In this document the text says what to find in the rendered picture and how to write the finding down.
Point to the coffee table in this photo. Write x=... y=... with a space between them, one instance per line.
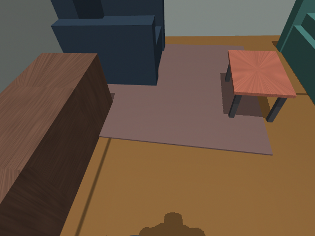
x=258 y=73

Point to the armchair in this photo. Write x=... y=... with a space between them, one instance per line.
x=127 y=35

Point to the sofa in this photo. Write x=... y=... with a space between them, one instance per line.
x=297 y=43

